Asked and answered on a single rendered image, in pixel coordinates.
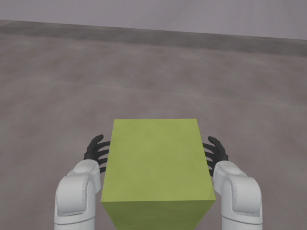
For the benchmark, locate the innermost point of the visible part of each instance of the left robot hand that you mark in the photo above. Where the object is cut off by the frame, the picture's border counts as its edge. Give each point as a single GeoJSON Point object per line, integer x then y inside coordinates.
{"type": "Point", "coordinates": [93, 154]}

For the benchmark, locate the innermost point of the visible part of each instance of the carton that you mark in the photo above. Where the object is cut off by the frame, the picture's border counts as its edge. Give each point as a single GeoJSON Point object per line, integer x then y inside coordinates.
{"type": "Point", "coordinates": [157, 177]}

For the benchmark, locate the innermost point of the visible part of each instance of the right robot hand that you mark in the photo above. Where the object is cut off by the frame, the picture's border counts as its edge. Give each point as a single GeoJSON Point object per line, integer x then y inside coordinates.
{"type": "Point", "coordinates": [219, 153]}

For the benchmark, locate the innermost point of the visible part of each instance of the robot right forearm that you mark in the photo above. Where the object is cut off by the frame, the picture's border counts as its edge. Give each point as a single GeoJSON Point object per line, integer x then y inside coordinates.
{"type": "Point", "coordinates": [241, 205]}

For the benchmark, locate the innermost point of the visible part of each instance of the robot left forearm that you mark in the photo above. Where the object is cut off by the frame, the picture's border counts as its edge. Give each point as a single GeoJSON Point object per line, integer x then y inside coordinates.
{"type": "Point", "coordinates": [75, 197]}

